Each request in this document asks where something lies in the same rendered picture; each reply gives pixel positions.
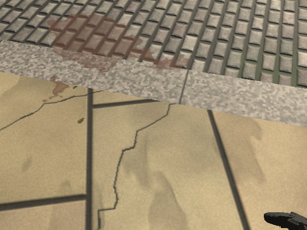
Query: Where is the right robot hand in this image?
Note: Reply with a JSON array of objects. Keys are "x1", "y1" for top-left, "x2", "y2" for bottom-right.
[{"x1": 264, "y1": 212, "x2": 307, "y2": 230}]

